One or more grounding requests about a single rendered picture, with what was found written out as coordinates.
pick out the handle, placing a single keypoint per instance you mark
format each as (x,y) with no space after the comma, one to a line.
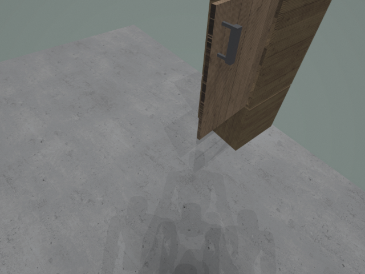
(234,39)

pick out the cupboard door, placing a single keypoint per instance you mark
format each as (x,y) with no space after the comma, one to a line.
(226,88)

